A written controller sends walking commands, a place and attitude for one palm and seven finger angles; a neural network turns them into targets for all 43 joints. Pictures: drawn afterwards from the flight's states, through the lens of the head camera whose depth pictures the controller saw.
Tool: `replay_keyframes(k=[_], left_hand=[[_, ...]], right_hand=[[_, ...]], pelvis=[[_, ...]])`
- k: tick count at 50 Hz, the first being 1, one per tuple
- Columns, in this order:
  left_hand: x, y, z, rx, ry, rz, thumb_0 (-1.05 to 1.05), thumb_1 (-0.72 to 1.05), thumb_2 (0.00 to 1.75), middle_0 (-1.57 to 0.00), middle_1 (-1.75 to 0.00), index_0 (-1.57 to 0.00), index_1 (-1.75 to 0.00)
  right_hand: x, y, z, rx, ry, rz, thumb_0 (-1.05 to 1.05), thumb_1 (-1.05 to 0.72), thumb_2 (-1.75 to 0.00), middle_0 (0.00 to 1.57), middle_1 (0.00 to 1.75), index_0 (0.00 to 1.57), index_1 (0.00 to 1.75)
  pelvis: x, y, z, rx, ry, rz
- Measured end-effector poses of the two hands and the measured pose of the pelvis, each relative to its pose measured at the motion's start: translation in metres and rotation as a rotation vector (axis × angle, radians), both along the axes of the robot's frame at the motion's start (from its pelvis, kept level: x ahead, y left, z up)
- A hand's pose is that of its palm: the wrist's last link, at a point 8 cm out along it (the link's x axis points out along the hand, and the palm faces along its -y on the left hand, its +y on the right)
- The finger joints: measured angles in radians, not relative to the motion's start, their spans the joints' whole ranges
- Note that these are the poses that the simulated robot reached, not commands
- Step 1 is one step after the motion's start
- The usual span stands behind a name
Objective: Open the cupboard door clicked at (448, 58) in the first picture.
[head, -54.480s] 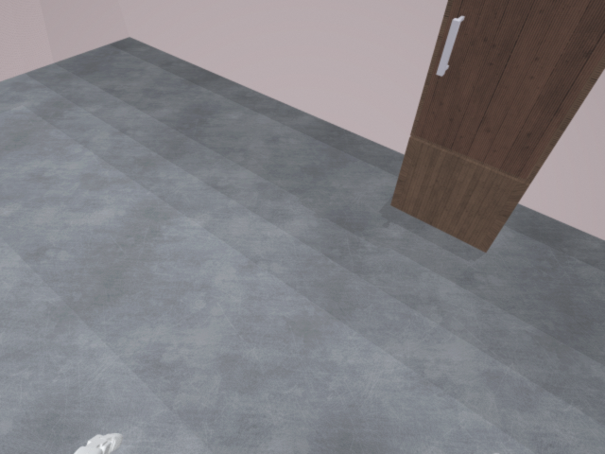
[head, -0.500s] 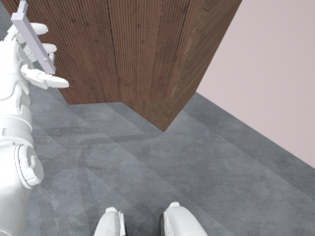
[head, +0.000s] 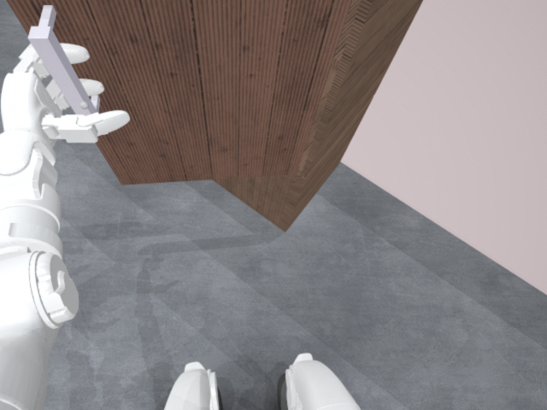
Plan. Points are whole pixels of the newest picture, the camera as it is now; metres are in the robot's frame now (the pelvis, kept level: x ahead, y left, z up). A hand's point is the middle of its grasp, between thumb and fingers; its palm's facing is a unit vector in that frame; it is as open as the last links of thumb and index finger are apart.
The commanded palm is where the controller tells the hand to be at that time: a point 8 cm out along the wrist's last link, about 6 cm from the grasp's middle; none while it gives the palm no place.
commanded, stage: close the thumb around the handle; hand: left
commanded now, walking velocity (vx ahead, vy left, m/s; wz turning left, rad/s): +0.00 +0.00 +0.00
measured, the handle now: (73, 75) +0.58 +0.24 +0.08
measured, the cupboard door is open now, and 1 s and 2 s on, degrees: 44 58 88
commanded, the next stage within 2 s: pull the door open along its arc in 0.38 s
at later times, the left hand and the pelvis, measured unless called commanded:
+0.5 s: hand (85, 103) +0.52 +0.21 +0.08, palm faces +0.03 -1.00 +0.00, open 5.6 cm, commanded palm +0.50 +0.25 +0.08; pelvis +0.00 +0.01 +0.00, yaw +0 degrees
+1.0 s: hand (97, 163) +0.43 +0.19 +0.08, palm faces +0.02 -1.00 +0.02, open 5.9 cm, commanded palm +0.37 +0.24 +0.08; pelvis +0.02 +0.00 +0.02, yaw -1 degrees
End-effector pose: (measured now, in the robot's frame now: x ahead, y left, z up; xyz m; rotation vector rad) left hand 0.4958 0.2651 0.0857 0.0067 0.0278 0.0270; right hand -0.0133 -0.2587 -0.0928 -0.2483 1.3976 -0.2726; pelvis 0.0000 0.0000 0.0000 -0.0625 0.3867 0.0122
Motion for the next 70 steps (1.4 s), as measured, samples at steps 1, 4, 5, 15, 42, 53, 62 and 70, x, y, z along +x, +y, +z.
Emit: replay_keyframes(k=[1,4,5,15,42,53,62,70], left_hand=[[0.000,0.000,-0.001,0.000,0.002,-0.001,-0.01,0.00,0.51,-0.33,-1.25,-0.33,-1.26],[0.001,0.001,-0.004,-0.003,0.013,-0.002,-0.01,0.16,0.58,-0.34,-1.27,-0.34,-1.27],[0.001,0.002,-0.006,-0.006,0.019,-0.001,-0.01,0.21,0.60,-0.35,-1.28,-0.35,-1.28],[0.004,0.005,-0.003,0.003,-0.015,-0.019,0.00,0.69,0.81,-0.38,-1.33,-0.38,-1.33],[-0.035,-0.007,-0.004,0.001,-0.010,-0.016,-0.01,0.74,0.76,-0.35,-1.34,-0.36,-1.35],[-0.113,-0.040,-0.007,-0.074,-0.043,0.103,0.00,0.71,0.75,-0.34,-1.34,-0.36,-1.30],[-0.183,-0.095,-0.005,-0.057,-0.050,0.317,0.00,0.70,0.76,-0.34,-1.33,-0.34,-1.31],[-0.230,-0.142,-0.001,-0.037,-0.013,0.396,0.00,0.69,0.75,-0.33,-1.32,-0.35,-1.33]], right_hand=[[0.000,0.000,0.000,0.000,0.000,0.000,0.00,-0.91,-0.90,0.21,0.30,0.20,0.30],[0.001,0.001,0.000,-0.002,-0.001,0.003,0.00,-0.91,-0.90,0.21,0.30,0.20,0.30],[0.001,0.002,0.000,-0.004,-0.001,0.003,0.00,-0.91,-0.90,0.21,0.30,0.20,0.30],[0.000,0.005,0.000,-0.007,0.015,0.001,0.00,-0.91,-0.90,0.21,0.30,0.20,0.30],[0.025,0.003,0.005,0.039,-0.076,-0.021,0.00,-0.91,-0.90,0.21,0.30,0.20,0.30],[0.112,0.004,0.016,0.088,-0.329,0.079,0.00,-0.91,-0.90,0.20,0.30,0.20,0.30],[0.181,0.024,0.021,0.177,-0.495,0.235,0.00,-0.91,-0.90,0.20,0.30,0.20,0.30],[0.207,0.031,0.030,0.211,-0.572,0.298,0.00,-0.91,-0.90,0.20,0.30,0.20,0.30]], pelvis=[[0.000,0.000,0.000,0.000,0.000,0.000],[0.000,0.001,-0.001,-0.002,0.002,0.000],[-0.001,0.002,-0.001,-0.002,0.003,0.000],[0.001,0.005,-0.002,-0.006,0.011,-0.001],[0.012,0.001,0.010,0.015,-0.036,-0.026],[0.020,-0.002,0.021,0.032,-0.100,-0.020],[0.016,-0.013,0.021,0.054,-0.154,0.007],[0.016,-0.030,0.023,0.070,-0.206,0.030]])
